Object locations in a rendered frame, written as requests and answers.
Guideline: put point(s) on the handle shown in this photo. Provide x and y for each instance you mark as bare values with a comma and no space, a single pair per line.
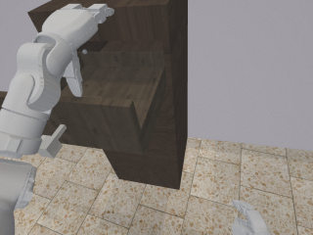
50,145

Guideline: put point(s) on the robot left hand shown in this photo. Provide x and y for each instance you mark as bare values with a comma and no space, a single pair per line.
76,25

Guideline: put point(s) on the drawer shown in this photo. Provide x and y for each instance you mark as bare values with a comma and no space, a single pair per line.
122,93

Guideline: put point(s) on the robot right hand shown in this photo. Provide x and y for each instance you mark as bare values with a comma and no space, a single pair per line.
254,220

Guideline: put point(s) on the robot left upper arm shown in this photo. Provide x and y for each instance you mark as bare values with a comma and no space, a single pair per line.
17,180

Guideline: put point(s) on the cabinet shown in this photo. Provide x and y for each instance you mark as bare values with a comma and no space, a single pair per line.
145,26

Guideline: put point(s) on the left robot forearm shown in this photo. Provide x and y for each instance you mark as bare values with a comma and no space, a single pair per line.
33,93

